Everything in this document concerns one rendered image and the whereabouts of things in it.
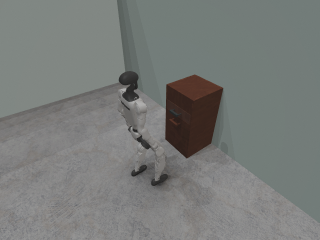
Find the handle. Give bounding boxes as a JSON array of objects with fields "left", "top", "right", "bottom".
[
  {"left": 169, "top": 109, "right": 181, "bottom": 118},
  {"left": 169, "top": 119, "right": 178, "bottom": 127}
]

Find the drawer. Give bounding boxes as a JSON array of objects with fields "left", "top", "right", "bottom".
[{"left": 167, "top": 100, "right": 191, "bottom": 124}]

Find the cabinet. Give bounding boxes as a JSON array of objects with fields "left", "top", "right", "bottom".
[{"left": 165, "top": 74, "right": 223, "bottom": 158}]

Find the robot right forearm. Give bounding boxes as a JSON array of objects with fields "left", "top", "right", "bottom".
[{"left": 141, "top": 128, "right": 159, "bottom": 151}]

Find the robot right hand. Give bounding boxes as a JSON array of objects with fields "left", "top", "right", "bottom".
[{"left": 154, "top": 146, "right": 167, "bottom": 160}]

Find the left robot upper arm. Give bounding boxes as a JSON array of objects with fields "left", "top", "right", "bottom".
[{"left": 117, "top": 88, "right": 126, "bottom": 114}]

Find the robot left forearm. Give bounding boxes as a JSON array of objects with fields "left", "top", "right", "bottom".
[{"left": 119, "top": 112, "right": 128, "bottom": 123}]

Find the robot thigh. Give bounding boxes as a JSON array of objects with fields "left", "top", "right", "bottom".
[
  {"left": 128, "top": 126, "right": 147, "bottom": 153},
  {"left": 139, "top": 136, "right": 166, "bottom": 162}
]

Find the right robot thigh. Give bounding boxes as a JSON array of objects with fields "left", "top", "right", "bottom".
[{"left": 139, "top": 136, "right": 166, "bottom": 162}]

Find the left robot thigh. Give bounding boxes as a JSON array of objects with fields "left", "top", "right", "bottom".
[{"left": 128, "top": 126, "right": 147, "bottom": 153}]

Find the right robot upper arm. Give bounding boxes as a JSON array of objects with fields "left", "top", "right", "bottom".
[{"left": 135, "top": 100, "right": 148, "bottom": 135}]

